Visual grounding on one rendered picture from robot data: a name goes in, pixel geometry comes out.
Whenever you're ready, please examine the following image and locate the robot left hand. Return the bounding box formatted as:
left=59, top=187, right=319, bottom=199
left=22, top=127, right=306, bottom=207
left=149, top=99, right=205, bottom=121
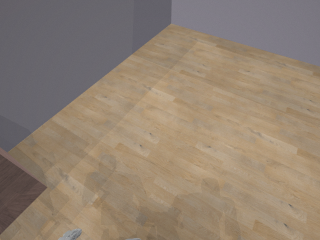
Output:
left=58, top=228, right=82, bottom=240

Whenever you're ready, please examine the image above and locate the cabinet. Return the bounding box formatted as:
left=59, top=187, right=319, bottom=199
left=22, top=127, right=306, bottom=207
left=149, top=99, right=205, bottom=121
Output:
left=0, top=147, right=48, bottom=234

